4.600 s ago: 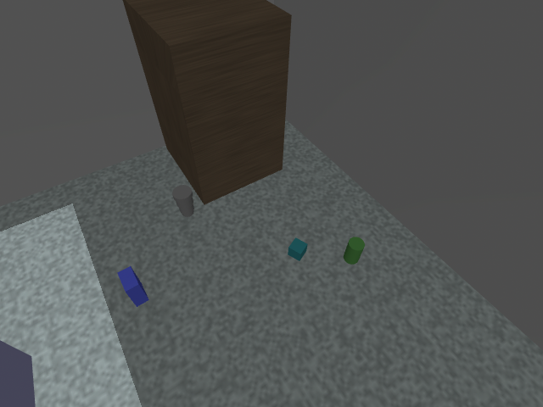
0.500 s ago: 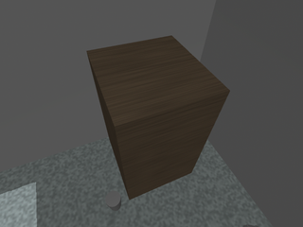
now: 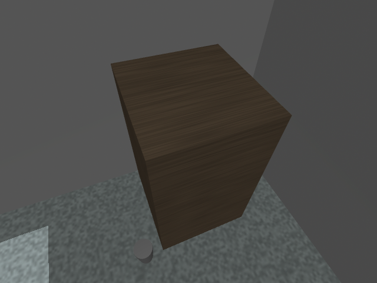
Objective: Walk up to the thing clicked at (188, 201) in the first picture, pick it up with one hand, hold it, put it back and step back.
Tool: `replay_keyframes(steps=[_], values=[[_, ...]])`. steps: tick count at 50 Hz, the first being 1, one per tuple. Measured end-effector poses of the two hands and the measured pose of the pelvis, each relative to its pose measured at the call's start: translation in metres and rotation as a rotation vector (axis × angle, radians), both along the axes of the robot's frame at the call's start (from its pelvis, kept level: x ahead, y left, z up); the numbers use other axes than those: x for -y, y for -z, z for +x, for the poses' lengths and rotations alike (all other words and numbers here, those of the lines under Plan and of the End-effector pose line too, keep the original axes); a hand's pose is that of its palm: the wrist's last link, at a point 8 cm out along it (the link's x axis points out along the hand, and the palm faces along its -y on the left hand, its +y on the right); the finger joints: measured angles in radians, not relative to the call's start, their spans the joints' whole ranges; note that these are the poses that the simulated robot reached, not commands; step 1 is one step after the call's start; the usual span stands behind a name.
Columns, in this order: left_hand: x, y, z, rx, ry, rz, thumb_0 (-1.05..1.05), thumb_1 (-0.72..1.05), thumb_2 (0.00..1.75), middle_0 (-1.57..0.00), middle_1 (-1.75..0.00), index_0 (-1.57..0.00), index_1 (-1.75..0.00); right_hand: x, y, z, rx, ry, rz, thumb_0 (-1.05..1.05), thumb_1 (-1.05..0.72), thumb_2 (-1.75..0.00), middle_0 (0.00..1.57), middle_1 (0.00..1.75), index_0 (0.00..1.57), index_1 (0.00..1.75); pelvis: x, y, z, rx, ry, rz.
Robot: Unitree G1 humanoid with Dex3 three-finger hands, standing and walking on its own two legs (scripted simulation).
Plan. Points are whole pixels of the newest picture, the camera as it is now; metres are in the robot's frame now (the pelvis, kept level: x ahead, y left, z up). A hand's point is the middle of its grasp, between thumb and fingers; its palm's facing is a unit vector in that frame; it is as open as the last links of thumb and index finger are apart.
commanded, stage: walk up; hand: left
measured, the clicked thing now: (144, 253) +0.36 +0.19 -0.71
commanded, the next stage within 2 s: none
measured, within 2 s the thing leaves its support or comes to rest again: neither
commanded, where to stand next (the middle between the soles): +0.02 -0.01 m, yaw -2 degrees
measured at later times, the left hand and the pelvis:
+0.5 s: hand out of the picture +0.01 +0.30 -0.18, palm faces -0.02 -0.92 -0.40, open 7.4 cm; pelvis -0.09 +0.02 -0.03, yaw +2 degrees
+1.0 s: hand out of the picture +0.05 +0.23 -0.17, palm faces -0.05 -0.93 -0.36, open 7.4 cm; pelvis -0.07 -0.01 -0.03, yaw +0 degrees
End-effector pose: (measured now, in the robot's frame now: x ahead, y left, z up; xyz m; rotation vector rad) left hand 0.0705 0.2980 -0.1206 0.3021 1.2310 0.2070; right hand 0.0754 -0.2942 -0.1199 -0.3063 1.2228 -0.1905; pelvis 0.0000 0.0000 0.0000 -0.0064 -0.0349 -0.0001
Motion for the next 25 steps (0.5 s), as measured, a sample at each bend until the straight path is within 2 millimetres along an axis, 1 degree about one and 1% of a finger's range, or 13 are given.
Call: replay_keyframes(steps=[3,8,11,15,18,20,22,25], values=[[-0.002,0.000,0.003,0.016,-0.017,0.010,0.01,0.90,0.90,-0.21,-0.30,-0.21,-0.30,0.003,0.001,0.005,0.003,0.006,-0.002,0.01,-0.91,-0.89,0.20,0.30,0.20,0.29,-0.001,0.002,-0.006,-0.004,0.001,0.001],[-0.011,0.000,0.001,0.040,-0.010,0.052,0.01,0.90,0.90,-0.21,-0.30,-0.21,-0.30,0.010,0.005,0.005,0.021,0.004,-0.014,0.01,-0.91,-0.89,0.20,0.30,0.20,0.29,-0.001,0.008,-0.030,-0.005,0.001,0.009],[-0.016,0.001,-0.007,0.045,0.007,0.080,0.01,0.90,0.90,-0.21,-0.30,-0.21,-0.30,0.016,0.009,0.000,0.042,0.000,-0.018,0.01,-0.91,-0.89,0.20,0.30,0.20,0.29,0.001,0.015,-0.046,-0.004,0.003,0.013],[-0.020,0.004,-0.029,0.049,0.021,0.107,0.01,0.90,0.90,-0.21,-0.30,-0.21,-0.30,0.023,0.018,-0.013,0.059,-0.010,-0.025,0.01,-0.91,-0.89,0.20,0.30,0.20,0.29,0.002,0.026,-0.067,0.007,-0.002,0.010],[-0.027,0.005,-0.048,0.040,0.027,0.117,0.01,0.90,0.90,-0.21,-0.30,-0.21,-0.30,0.019,0.019,-0.031,0.043,-0.013,-0.030,0.01,-0.91,-0.89,0.20,0.30,0.20,0.29,-0.005,0.027,-0.082,0.007,-0.007,0.017],[-0.032,0.007,-0.057,0.036,0.036,0.115,0.01,0.90,0.90,-0.21,-0.30,-0.21,-0.30,0.013,0.019,-0.050,0.030,-0.012,-0.027,0.01,-0.91,-0.89,0.20,0.30,0.20,0.29,-0.011,0.027,-0.089,0.002,-0.016,0.016],[-0.037,0.010,-0.063,0.045,0.045,0.096,0.01,0.90,0.90,-0.21,-0.30,-0.21,-0.30,0.006,0.019,-0.073,0.009,-0.015,-0.029,0.01,-0.91,-0.89,0.20,0.30,0.20,0.29,-0.017,0.029,-0.091,-0.005,-0.033,0.013],[-0.045,0.019,-0.069,0.062,0.039,0.067,0.01,0.90,0.90,-0.21,-0.30,-0.21,-0.30,0.001,0.019,-0.118,-0.025,-0.006,-0.061,0.00,-0.91,-0.89,0.20,0.30,0.20,0.29,-0.025,0.035,-0.090,0.010,-0.042,0.035]])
